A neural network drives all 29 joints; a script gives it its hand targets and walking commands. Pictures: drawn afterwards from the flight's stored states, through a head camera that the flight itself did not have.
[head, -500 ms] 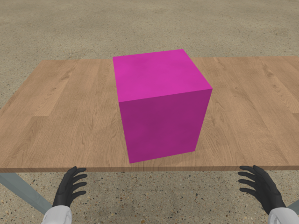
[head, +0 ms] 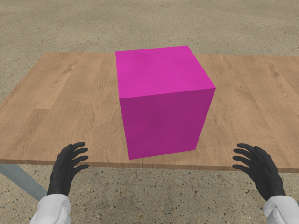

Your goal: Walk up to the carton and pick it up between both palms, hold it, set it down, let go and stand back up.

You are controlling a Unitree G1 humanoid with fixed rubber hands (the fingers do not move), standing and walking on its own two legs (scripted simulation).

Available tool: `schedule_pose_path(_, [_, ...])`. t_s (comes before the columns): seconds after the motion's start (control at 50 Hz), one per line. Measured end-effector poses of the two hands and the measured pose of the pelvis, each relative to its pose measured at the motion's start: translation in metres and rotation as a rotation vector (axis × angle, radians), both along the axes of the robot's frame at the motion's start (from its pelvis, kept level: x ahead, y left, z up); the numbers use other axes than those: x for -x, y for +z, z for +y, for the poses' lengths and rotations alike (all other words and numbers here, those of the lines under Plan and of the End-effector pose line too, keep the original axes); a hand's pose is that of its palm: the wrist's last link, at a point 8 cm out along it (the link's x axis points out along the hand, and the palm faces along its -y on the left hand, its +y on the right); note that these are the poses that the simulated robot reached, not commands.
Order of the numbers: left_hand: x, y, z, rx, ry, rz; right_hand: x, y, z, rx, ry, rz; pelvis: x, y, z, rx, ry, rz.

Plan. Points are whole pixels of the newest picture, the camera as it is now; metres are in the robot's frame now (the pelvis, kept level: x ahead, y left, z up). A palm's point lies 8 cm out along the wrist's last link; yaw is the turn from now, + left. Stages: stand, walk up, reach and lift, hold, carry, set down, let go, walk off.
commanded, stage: reach and lift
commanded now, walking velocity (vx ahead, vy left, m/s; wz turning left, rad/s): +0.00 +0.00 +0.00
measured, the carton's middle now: (157, 103) +0.44 +0.05 +0.10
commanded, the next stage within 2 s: none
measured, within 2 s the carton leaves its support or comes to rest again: neither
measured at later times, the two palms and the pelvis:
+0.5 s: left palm (64, 142) +0.25 +0.24 +0.15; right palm (262, 138) +0.30 -0.19 +0.15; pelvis +0.01 +0.01 +0.00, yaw -1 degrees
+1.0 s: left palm (65, 111) +0.30 +0.24 +0.19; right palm (250, 96) +0.37 -0.16 +0.21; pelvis +0.00 +0.00 +0.00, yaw -1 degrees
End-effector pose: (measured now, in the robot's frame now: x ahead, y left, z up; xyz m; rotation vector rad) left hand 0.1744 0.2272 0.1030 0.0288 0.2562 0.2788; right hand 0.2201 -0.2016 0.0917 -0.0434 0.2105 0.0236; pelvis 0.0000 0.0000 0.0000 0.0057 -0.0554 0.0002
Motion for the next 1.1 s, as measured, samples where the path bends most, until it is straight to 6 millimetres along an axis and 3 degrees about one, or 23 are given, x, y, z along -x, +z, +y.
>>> schedule_pose_path(0.32, [-0.057, 0.028, 0.006, -0.004, -0.014, -0.013, -0.050, 0.027, 0.010, -0.044, -0.011, -0.037, -0.005, 0.000, 0.012, -0.002, -0.024, -0.002])
schedule_pose_path(0.46, [-0.070, 0.043, 0.008, -0.002, 0.006, -0.040, -0.071, 0.056, 0.012, -0.043, 0.018, -0.103, -0.013, 0.000, 0.010, -0.001, -0.024, -0.012])
schedule_pose_path(0.58, [-0.080, 0.043, 0.010, 0.015, 0.039, -0.010, -0.089, 0.060, 0.011, -0.038, 0.034, -0.074, -0.013, -0.001, 0.004, -0.001, -0.020, -0.022])
schedule_pose_path(0.78, [-0.102, 0.062, 0.008, 0.045, 0.043, -0.017, -0.118, 0.087, 0.017, -0.041, 0.046, -0.111, -0.005, -0.001, -0.004, -0.001, -0.019, -0.011])
schedule_pose_path(1.1, [-0.139, 0.096, 0.022, 0.078, 0.061, -0.057, -0.168, 0.126, 0.046, -0.007, 0.072, -0.087, 0.001, -0.003, 0.000, 0.001, -0.008, 0.019])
